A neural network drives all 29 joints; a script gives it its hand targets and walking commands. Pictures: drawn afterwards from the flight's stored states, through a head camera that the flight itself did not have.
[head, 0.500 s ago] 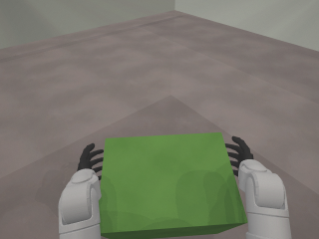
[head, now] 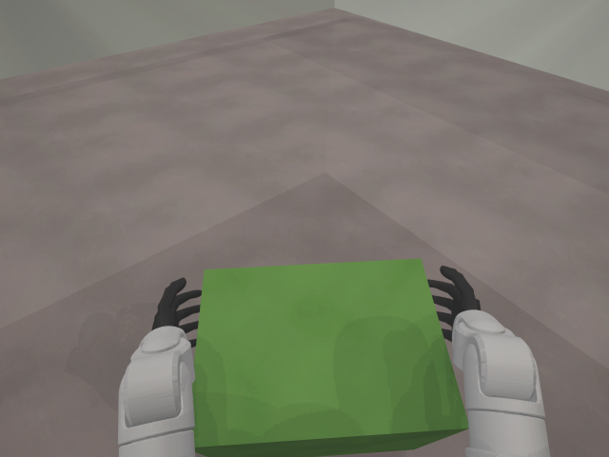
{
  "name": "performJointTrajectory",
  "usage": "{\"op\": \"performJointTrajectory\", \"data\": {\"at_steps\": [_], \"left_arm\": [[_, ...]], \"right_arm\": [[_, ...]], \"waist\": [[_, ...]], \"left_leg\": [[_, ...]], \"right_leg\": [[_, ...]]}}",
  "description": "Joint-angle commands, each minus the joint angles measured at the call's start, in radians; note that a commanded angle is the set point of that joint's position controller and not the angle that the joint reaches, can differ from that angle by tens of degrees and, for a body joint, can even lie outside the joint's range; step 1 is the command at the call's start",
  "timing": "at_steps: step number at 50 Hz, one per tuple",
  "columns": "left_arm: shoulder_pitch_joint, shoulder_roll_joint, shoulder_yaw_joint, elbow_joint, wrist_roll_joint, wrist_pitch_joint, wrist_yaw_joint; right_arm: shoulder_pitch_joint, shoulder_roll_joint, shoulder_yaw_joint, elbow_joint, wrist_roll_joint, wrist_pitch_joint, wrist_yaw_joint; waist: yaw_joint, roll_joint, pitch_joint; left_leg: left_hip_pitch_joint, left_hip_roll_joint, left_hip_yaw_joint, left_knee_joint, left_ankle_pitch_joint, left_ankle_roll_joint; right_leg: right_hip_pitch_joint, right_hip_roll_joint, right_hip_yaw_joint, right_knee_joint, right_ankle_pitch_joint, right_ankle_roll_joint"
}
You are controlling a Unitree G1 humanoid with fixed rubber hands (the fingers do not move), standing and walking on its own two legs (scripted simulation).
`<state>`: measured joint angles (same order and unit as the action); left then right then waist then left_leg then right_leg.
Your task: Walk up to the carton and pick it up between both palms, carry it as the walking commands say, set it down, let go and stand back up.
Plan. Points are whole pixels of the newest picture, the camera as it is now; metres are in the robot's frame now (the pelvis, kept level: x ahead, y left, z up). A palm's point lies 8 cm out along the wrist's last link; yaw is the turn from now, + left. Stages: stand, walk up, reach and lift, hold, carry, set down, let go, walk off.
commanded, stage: carry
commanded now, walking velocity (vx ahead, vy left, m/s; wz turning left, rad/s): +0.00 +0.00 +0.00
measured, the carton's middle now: (317, 366) +0.28 +0.00 -0.04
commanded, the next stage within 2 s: hold in 1.52 s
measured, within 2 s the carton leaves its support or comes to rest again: neither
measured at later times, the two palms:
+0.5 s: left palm (182, 328) +0.28 +0.18 +0.06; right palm (468, 321) +0.29 -0.19 +0.06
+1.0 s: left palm (192, 327) +0.29 +0.16 +0.06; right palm (474, 321) +0.29 -0.20 +0.05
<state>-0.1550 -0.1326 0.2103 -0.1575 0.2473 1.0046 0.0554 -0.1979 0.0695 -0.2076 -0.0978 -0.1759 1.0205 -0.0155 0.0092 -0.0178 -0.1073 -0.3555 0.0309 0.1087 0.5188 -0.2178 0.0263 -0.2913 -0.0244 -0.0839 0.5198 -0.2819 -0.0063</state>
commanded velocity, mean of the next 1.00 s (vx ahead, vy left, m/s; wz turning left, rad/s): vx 0.00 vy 0.00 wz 0.00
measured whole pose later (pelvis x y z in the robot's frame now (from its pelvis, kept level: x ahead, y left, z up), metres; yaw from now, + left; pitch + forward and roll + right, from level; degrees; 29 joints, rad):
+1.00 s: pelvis +0.01 -0.02 +0.00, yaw +0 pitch +3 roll +0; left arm -0.16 -0.12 0.22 0.00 0.26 0.82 0.03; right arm -0.17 0.08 -0.22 0.02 -0.20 0.83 -0.01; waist 0.01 -0.01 -0.11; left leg -0.33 0.05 0.11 0.51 -0.23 0.00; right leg -0.27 -0.02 -0.09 0.53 -0.31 -0.03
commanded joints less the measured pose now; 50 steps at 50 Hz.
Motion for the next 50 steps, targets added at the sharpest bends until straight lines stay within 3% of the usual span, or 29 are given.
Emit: {"op": "performJointTrajectory", "data": {"at_steps": [1, 2, 4, 7, 12, 14, 16, 17, 20, 21, 23, 24, 25, 26, 27, 31, 32, 33, 35, 36, 37, 38, 39, 40, 42, 45, 46, 48, 50], "left_arm": [[-0.472, -0.749, -0.619, -0.007, -0.387, -0.059, -0.311], [-0.587, -0.793, -0.771, -0.236, -0.508, -0.034, -0.311], [-0.487, -0.746, -0.588, 0.074, -0.364, -0.031, -0.302], [-0.502, -0.771, -0.723, -0.122, -0.467, -0.02, -0.3], [-0.384, -0.692, -0.542, 0.171, -0.313, -0.09, -0.316], [-0.47, -0.709, -0.62, -0.023, -0.392, -0.136, -0.307], [-0.48, -0.714, -0.58, 0.079, -0.361, -0.119, -0.292], [-0.459, -0.732, -0.667, -0.088, -0.427, -0.118, -0.286], [-0.384, -0.679, -0.633, -0.026, -0.393, -0.095, -0.285], [-0.362, -0.626, -0.496, 0.214, -0.279, -0.131, -0.29], [-0.419, -0.715, -0.69, -0.127, -0.434, -0.154, -0.29], [-0.461, -0.658, -0.513, 0.088, -0.297, -0.174, -0.292], [-0.543, -0.709, -0.704, -0.221, -0.445, -0.148, -0.287], [-0.416, -0.671, -0.557, 0.144, -0.322, -0.135, -0.281], [-0.431, -0.65, -0.599, -0.013, -0.349, -0.154, -0.28], [-0.416, -0.658, -0.558, 0.109, -0.307, -0.169, -0.293], [-0.502, -0.718, -0.694, -0.1, -0.42, -0.153, -0.289], [-0.486, -0.664, -0.541, 0.087, -0.315, -0.155, -0.288], [-0.473, -0.709, -0.658, -0.049, -0.398, -0.132, -0.278], [-0.424, -0.636, -0.52, 0.141, -0.285, -0.149, -0.28], [-0.372, -0.637, -0.51, 0.163, -0.267, -0.188, -0.287], [-0.401, -0.649, -0.553, 0.101, -0.272, -0.218, -0.291], [-0.472, -0.696, -0.721, -0.225, -0.449, -0.186, -0.29], [-0.439, -0.706, -0.623, 0.049, -0.358, -0.149, -0.281], [-0.451, -0.7, -0.661, -0.075, -0.393, -0.141, -0.282], [-0.389, -0.601, -0.473, 0.247, -0.23, -0.209, -0.299], [-0.464, -0.673, -0.57, 0.069, -0.313, -0.209, -0.307], [-0.519, -0.692, -0.615, 0.001, -0.366, -0.212, -0.297], [-0.458, -0.714, -0.572, 0.107, -0.325, -0.21, -0.3]], "right_arm": [[-0.408, 0.835, 0.591, -0.026, 0.303, -0.08, 0.268], [-0.485, 0.868, 0.705, -0.205, 0.418, -0.05, 0.267], [-0.453, 0.76, 0.524, -0.02, 0.284, -0.066, 0.249], [-0.503, 0.809, 0.674, -0.22, 0.393, -0.056, 0.25], [-0.35, 0.723, 0.501, 0.099, 0.224, -0.109, 0.243], [-0.442, 0.782, 0.599, -0.108, 0.296, -0.161, 0.242], [-0.429, 0.767, 0.548, 0.01, 0.285, -0.137, 0.247], [-0.465, 0.776, 0.643, -0.18, 0.357, -0.133, 0.243], [-0.353, 0.723, 0.603, -0.069, 0.307, -0.106, 0.236], [-0.321, 0.691, 0.457, 0.165, 0.2, -0.14, 0.238], [-0.398, 0.774, 0.66, -0.189, 0.353, -0.168, 0.239], [-0.387, 0.732, 0.481, 0.106, 0.226, -0.175, 0.245], [-0.468, 0.797, 0.691, -0.256, 0.364, -0.163, 0.239], [-0.39, 0.723, 0.52, 0.031, 0.264, -0.157, 0.235], [-0.358, 0.732, 0.546, -0.046, 0.261, -0.175, 0.232], [-0.337, 0.697, 0.493, 0.037, 0.209, -0.187, 0.247], [-0.401, 0.78, 0.627, -0.121, 0.321, -0.168, 0.248], [-0.449, 0.748, 0.515, 0.027, 0.249, -0.181, 0.241], [-0.476, 0.746, 0.604, -0.114, 0.338, -0.154, 0.242], [-0.344, 0.691, 0.467, 0.136, 0.21, -0.163, 0.249], [-0.337, 0.705, 0.492, 0.111, 0.207, -0.209, 0.251], [-0.347, 0.718, 0.512, 0.105, 0.205, -0.227, 0.257], [-0.405, 0.782, 0.688, -0.227, 0.358, -0.196, 0.243], [-0.407, 0.75, 0.57, -0.043, 0.3, -0.175, 0.245], [-0.389, 0.753, 0.61, -0.111, 0.308, -0.163, 0.24], [-0.304, 0.667, 0.418, 0.241, 0.153, -0.224, 0.259], [-0.408, 0.724, 0.534, 0.018, 0.233, -0.237, 0.258], [-0.472, 0.762, 0.592, -0.07, 0.292, -0.236, 0.253], [-0.405, 0.745, 0.561, 0.032, 0.24, -0.229, 0.245]], "waist": [[-0.002, 0.009, -0.221], [-0.005, 0.042, -0.174], [0.001, 0.084, -0.197], [0.002, 0.068, -0.196], [-0.002, -0.026, -0.177], [-0.001, 0.024, -0.173], [-0.003, 0.008, -0.156], [0.002, 0.019, -0.216], [-0.005, -0.044, -0.195], [-0.003, -0.018, -0.208], [-0.002, -0.01, -0.297], [0.0, -0.005, -0.221], [-0.004, -0.022, -0.242], [-0.009, 0.016, -0.237], [0.002, 0.052, -0.247], [-0.006, -0.021, -0.175], [-0.004, 0.028, -0.208], [0.002, -0.067, -0.19], [-0.002, 0.105, -0.234], [-0.007, 0.029, -0.166], [-0.002, -0.006, -0.243], [-0.005, 0.029, -0.191], [0.001, -0.026, -0.25], [-0.007, 0.037, -0.261], [0.001, 0.024, -0.209], [-0.001, 0.038, -0.158], [0.001, 0.042, -0.132], [-0.004, -0.009, -0.22], [0.003, -0.03, -0.238]], "left_leg": [[0.146, 0.116, -0.098, -0.048, 0.237, 0.005], [0.181, 0.103, -0.08, -0.064, 0.171, -0.003], [0.125, 0.124, -0.113, -0.08, 0.22, 0.001], [0.132, 0.131, -0.117, -0.064, 0.293, 0.006], [0.166, 0.127, -0.111, -0.044, 0.246, 0.003], [0.135, 0.107, -0.088, -0.051, 0.183, -0.003], [0.114, 0.12, -0.106, -0.065, 0.156, 0.004], [0.122, 0.119, -0.119, -0.07, 0.17, 0.009], [0.147, 0.112, -0.092, -0.032, 0.194, 0.005], [0.173, 0.118, -0.085, -0.035, 0.232, -0.002], [0.2, 0.126, -0.087, -0.012, 0.32, 0.013], [0.188, 0.128, -0.084, -0.023, 0.302, 0.007], [0.167, 0.12, -0.095, -0.033, 0.286, 0.007], [0.177, 0.116, -0.078, -0.027, 0.307, 0.008], [0.14, 0.122, -0.093, -0.038, 0.326, 0.007], [0.126, 0.127, -0.084, -0.052, 0.19, 0.012], [0.144, 0.112, -0.097, -0.064, 0.209, 0.01], [0.164, 0.118, -0.077, -0.058, 0.219, -0.001], [0.142, 0.127, -0.085, -0.039, 0.284, 0.004], [0.173, 0.13, -0.094, -0.052, 0.297, 0.004], [0.184, 0.142, -0.124, -0.029, 0.334, 0.013], [0.169, 0.128, -0.114, -0.065, 0.246, 0.015], [0.19, 0.141, -0.123, -0.03, 0.271, 0.026], [0.161, 0.12, -0.091, -0.076, 0.252, 0.008], [0.175, 0.13, -0.117, -0.085, 0.163, 0.007], [0.159, 0.116, -0.1, -0.097, 0.139, 0.01], [0.097, 0.131, -0.107, -0.106, 0.151, 0.001], [0.146, 0.135, -0.093, -0.036, 0.245, 0.013], [0.111, 0.129, -0.099, -0.038, 0.247, 0.001]], "right_leg": [[0.043, -0.115, 0.067, -0.064, 0.178, -0.02], [-0.028, -0.099, 0.081, -0.087, 0.132, -0.019], [0.049, -0.098, 0.074, -0.058, 0.112, -0.013], [0.054, -0.106, 0.076, -0.05, 0.153, -0.016], [0.003, -0.105, 0.081, -0.076, 0.185, -0.025], [0.013, -0.096, 0.079, -0.082, 0.151, -0.014], [0.018, -0.098, 0.071, -0.093, 0.092, -0.014], [0.074, -0.107, 0.095, -0.078, 0.127, -0.025], [0.037, -0.134, 0.109, -0.083, 0.251, -0.026], [0.035, -0.125, 0.093, -0.063, 0.305, -0.03], [0.101, -0.115, 0.094, -0.039, 0.331, -0.037], [0.036, -0.126, 0.089, -0.061, 0.312, -0.035], [0.093, -0.119, 0.081, -0.054, 0.302, -0.036], [0.079, -0.125, 0.102, -0.029, 0.333, -0.041], [0.108, -0.107, 0.082, -0.023, 0.249, -0.023], [0.044, -0.106, 0.084, -0.068, 0.191, -0.025], [0.066, -0.107, 0.081, -0.039, 0.144, -0.027], [0.041, -0.107, 0.071, -0.067, 0.203, -0.025], [0.081, -0.11, 0.071, -0.042, 0.193, -0.012], [0.008, -0.114, 0.085, -0.048, 0.215, -0.024], [0.054, -0.104, 0.072, -0.036, 0.215, -0.019], [0.004, -0.095, 0.083, -0.054, 0.141, -0.027], [0.065, -0.1, 0.084, -0.058, 0.178, -0.023], [0.069, -0.106, 0.077, -0.028, 0.148, -0.022], [0.003, -0.088, 0.098, -0.059, 0.049, -0.028], [-0.019, -0.107, 0.09, -0.081, 0.079, -0.034], [0.007, -0.108, 0.086, -0.088, 0.051, -0.039], [0.082, -0.12, 0.083, -0.076, 0.26, -0.029], [0.139, -0.131, 0.086, -0.055, 0.345, -0.037]]}}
